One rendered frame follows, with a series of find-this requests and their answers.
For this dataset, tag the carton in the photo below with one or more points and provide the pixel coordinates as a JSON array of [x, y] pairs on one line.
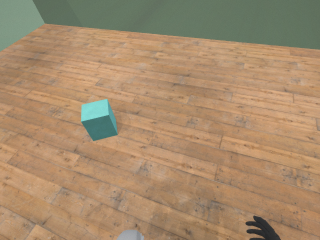
[[99, 120]]

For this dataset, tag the robot left thigh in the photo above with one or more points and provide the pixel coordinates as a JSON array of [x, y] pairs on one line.
[[130, 235]]

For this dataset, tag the robot right hand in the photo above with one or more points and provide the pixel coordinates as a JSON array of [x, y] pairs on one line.
[[266, 230]]

